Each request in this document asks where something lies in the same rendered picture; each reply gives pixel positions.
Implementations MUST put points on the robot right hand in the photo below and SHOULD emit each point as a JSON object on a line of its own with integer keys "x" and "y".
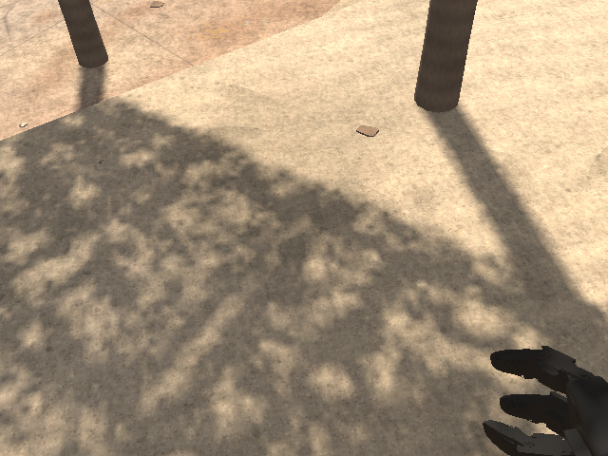
{"x": 581, "y": 419}

